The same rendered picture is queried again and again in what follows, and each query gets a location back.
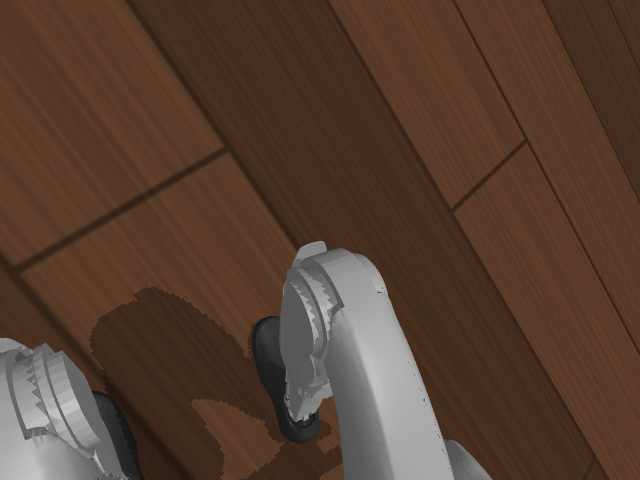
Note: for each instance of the left robot foot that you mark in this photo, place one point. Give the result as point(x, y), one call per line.
point(121, 435)

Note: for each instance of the right robot foot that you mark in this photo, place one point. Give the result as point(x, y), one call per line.
point(272, 372)

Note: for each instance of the right robot hand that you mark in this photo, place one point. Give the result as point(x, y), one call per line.
point(464, 466)

